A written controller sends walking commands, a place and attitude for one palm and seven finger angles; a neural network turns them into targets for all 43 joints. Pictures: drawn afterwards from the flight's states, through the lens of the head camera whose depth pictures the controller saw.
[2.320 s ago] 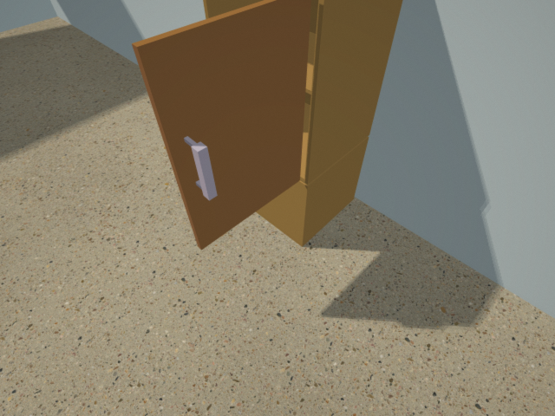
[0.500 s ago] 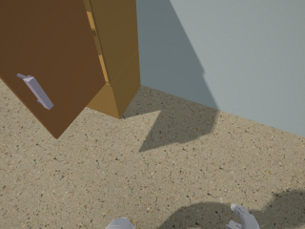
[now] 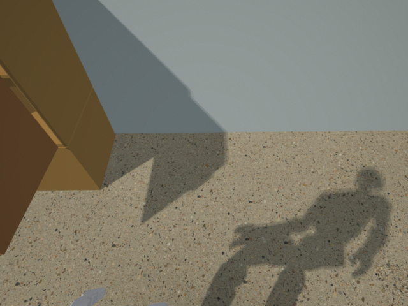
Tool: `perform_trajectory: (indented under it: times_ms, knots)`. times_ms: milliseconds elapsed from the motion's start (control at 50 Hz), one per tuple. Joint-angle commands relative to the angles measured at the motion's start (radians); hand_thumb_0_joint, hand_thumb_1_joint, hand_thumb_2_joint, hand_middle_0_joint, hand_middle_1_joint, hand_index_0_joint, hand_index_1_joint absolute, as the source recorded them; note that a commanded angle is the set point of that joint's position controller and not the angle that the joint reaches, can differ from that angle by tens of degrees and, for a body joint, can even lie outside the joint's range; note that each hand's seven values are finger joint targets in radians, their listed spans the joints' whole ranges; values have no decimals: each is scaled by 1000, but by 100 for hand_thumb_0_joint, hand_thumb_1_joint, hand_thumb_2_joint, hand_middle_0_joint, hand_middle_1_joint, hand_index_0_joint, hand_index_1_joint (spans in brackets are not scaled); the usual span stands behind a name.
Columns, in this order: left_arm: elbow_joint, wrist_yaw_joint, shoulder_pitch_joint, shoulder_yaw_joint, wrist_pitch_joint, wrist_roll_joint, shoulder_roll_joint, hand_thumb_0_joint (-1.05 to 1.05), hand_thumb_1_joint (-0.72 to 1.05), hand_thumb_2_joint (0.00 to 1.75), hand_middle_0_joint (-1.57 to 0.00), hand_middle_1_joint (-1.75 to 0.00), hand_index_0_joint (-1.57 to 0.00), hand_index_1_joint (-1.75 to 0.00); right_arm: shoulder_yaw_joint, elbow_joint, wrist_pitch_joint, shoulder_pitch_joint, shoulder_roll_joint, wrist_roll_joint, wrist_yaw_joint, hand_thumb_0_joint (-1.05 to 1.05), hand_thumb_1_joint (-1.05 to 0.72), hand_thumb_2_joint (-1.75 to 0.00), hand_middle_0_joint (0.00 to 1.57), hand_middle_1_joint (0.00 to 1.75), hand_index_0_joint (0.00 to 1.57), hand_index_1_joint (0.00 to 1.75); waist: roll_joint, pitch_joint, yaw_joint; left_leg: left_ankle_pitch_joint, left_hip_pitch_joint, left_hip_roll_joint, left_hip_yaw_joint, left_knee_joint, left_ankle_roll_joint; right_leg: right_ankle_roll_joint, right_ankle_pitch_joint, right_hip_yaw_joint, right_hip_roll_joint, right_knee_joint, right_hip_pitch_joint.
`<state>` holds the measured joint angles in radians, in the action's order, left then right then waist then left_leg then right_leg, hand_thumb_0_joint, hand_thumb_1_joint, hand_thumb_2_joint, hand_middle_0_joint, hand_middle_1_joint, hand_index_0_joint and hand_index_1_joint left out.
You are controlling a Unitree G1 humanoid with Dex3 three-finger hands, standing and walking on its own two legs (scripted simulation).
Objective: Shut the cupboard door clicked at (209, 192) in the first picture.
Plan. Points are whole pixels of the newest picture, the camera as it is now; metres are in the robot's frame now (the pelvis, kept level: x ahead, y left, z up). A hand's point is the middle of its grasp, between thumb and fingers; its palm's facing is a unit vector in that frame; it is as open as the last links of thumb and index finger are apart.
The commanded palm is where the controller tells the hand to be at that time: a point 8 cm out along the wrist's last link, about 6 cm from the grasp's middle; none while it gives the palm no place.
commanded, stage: walk to a spot facing it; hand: left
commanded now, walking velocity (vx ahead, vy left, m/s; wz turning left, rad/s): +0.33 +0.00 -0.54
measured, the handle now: out of the picture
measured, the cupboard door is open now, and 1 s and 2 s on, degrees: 87 87 87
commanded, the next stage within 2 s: turn to face it in 1.12 s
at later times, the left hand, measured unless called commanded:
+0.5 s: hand (141, 228) +0.30 +0.18 -0.14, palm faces -0.28 -0.95 -0.17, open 7.4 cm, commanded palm none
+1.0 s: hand (196, 176) +0.46 +0.05 -0.15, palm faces -0.34 -0.91 -0.22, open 7.1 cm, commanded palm none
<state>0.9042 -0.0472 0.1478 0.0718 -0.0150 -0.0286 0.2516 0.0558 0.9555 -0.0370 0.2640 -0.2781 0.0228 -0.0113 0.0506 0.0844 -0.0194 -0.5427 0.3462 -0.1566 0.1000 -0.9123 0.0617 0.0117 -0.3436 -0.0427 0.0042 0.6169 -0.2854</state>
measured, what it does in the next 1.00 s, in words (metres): walks ahead, turning right: left foot, then right foot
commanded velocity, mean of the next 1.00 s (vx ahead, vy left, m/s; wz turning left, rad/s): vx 0.36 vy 0.00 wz -0.25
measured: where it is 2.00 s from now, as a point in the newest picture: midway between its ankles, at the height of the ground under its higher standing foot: (251, 217)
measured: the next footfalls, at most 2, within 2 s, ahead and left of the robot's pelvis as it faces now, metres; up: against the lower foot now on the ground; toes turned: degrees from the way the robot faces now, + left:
left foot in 0.28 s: +0.20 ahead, +0.13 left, +0.00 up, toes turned -3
right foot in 0.70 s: +0.32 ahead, -0.18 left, +0.00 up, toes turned -28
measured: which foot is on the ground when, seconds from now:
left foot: up 0.00-0.26, down 0.28-0.70, up 0.72-1.00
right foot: down 0.00-0.28, up 0.30-0.68, down 0.70-1.00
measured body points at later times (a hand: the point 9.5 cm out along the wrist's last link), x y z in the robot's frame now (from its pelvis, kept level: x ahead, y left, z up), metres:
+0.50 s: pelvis +0.16 +0.01 +0.02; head +0.21 +0.02 +0.47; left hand +0.32 +0.23 -0.13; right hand +0.10 -0.21 -0.12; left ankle +0.16 +0.13 -0.72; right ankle +0.12 -0.12 -0.63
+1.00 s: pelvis +0.35 -0.12 +0.02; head +0.38 -0.13 +0.47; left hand +0.48 +0.10 -0.13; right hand +0.32 -0.36 -0.13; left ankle +0.47 +0.00 -0.67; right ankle +0.29 -0.16 -0.72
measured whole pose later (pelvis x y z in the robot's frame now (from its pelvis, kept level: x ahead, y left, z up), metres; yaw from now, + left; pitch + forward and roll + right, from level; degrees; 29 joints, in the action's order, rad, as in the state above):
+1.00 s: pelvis +0.35 -0.12 +0.02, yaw -23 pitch +1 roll +0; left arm 1.04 0.00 0.25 0.07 0.07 -0.02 0.20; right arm 0.06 1.01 0.02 0.19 -0.16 0.03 0.01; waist 0.00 0.04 -0.02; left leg -0.23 0.55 -0.14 0.08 -0.89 0.05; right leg 0.08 -0.26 -0.11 -0.05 0.35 -0.12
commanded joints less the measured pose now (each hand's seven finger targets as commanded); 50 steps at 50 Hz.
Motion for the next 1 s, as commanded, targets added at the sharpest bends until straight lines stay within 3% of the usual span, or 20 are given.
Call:
perform_trajectory:
  times_ms: [0,80,160,220,240,260,280,300,340,380,420,560,620,640,660,680,700,740,820,980]
  knots:
    - [-8,51,159,52,28,4,208,0,90,90,-20,-30,-20,-30,20,-170,53,-194,-82,-1,11,0,-90,-90,20,30,20,30,-264,-46,98,41,417,14,-95,-244,7,218,99,445,301,-330,287]
    - [-26,43,82,43,51,0,188,0,90,90,-20,-30,-20,-30,20,-142,49,-142,-37,2,32,0,-90,-90,20,30,20,30,-218,-20,37,195,206,54,-44,-22,19,182,99,306,216,-372,87]
    - [-12,33,72,48,53,-3,193,0,90,90,-20,-30,-20,-30,22,-128,69,-98,-24,-4,33,0,-90,-90,20,30,20,30,-210,-37,17,237,25,113,3,196,9,167,11,312,190,-348,41]
    - [-18,30,21,44,46,4,147,0,90,90,-20,-30,-20,-30,30,-63,93,82,-65,-3,11,0,-90,-90,20,30,20,30,-124,-76,-73,309,-276,122,11,413,1,111,18,255,113,-190,-80]
    - [-23,26,37,29,44,11,87,0,90,90,-20,-30,-20,-30,48,-27,103,203,-143,8,-3,0,-90,-90,20,30,20,30,82,-143,-120,160,-447,0,-150,493,-37,70,1,186,22,66,-188]
    - [-43,20,61,12,41,18,21,0,90,90,-20,-30,-20,-30,72,-10,108,325,-251,28,-8,0,-90,-90,20,30,20,30,370,-198,-150,5,-528,-313,-569,646,-143,5,-291,25,-97,442,-378]
    - [-71,21,-1,15,43,9,45,0,90,90,-20,-30,-20,-30,57,-12,96,310,-236,26,-17,0,-90,-90,20,30,20,30,216,-157,-132,-114,-436,-391,-706,741,-218,21,-251,127,-28,596,-440]
    - [-72,15,-16,23,49,2,55,0,90,90,-20,-30,-20,-30,44,-46,96,221,-192,25,-12,0,-90,-90,20,30,20,30,92,-74,-86,-133,-322,-367,-640,760,-237,26,-171,121,32,662,-459]
    - [-42,0,-30,29,44,-10,37,0,90,90,-20,-30,-20,-30,18,-59,108,113,-97,23,-14,0,-90,-90,20,30,20,30,91,33,-28,12,-151,-264,-420,767,-177,11,-5,97,84,700,-437]
    - [-24,-12,15,18,29,-12,7,0,90,90,-20,-30,-20,-30,5,-37,122,102,-56,15,-17,0,-90,-90,20,30,20,30,101,1,4,279,-196,-185,-193,733,-141,-9,76,60,89,626,-408]
    - [-22,-12,4,6,24,-8,-19,0,90,90,-20,-30,-20,-30,3,-4,130,158,-44,10,-19,0,-90,-90,20,30,20,30,94,-61,-2,531,-290,-154,-66,688,-142,-16,106,27,82,541,-407]
    - [-65,-10,-161,-11,28,-3,-31,0,90,90,-20,-30,-20,-30,7,52,111,228,-43,18,-6,0,-90,-90,20,30,20,30,85,-22,-44,588,-303,-182,53,670,-156,8,122,-69,59,91,-255]
    - [-31,-5,-76,1,31,-3,0,0,90,90,-20,-30,-20,-30,6,60,101,199,-64,15,-6,0,-90,-90,20,30,20,30,52,-46,16,720,-253,-189,85,556,-140,40,112,-102,19,16,-44]
    - [11,0,50,10,38,-4,24,0,90,90,-20,-30,-20,-30,3,59,99,173,-71,10,-5,0,-90,-90,20,30,20,30,15,-95,81,781,-211,-150,122,401,-115,55,138,-115,-8,-39,125]
    - [66,12,220,26,50,-10,91,0,90,90,-20,-30,-20,-30,0,50,100,147,-47,-3,5,0,-90,-90,20,30,20,30,-89,-173,157,707,-47,-88,172,163,-77,98,101,-13,55,-88,384]
    - [106,30,377,64,58,-11,211,0,90,90,-20,-30,-20,-30,-11,16,105,150,23,-21,9,0,-90,-90,20,30,20,30,-366,-296,209,100,242,76,185,-196,-28,213,95,439,351,-199,623]
    - [109,42,360,64,57,18,240,0,90,90,-20,-30,-20,-30,-4,-9,101,90,-5,-19,7,0,-90,-90,20,30,20,30,-351,-269,189,-78,339,89,22,-391,-37,259,168,602,430,-329,566]
    - [65,52,188,36,58,22,144,0,90,90,-20,-30,-20,-30,7,10,93,50,11,-13,6,0,-90,-90,20,30,20,30,-217,-101,105,120,339,1,-70,-389,-37,213,139,419,362,-366,305]
    - [63,53,90,5,84,12,42,0,90,90,-20,-30,-20,-30,-1,72,58,125,72,6,9,0,-90,-90,20,30,20,30,-150,-49,-9,222,155,-11,-54,-179,-15,166,328,166,255,-409,63]
    - [135,51,204,2,113,11,36,0,90,90,-20,-30,-20,-30,6,-6,70,-99,75,2,35,0,-90,-90,20,30,20,30,-123,-22,33,340,267,17,-37,123,-19,181,380,139,258,-424,245]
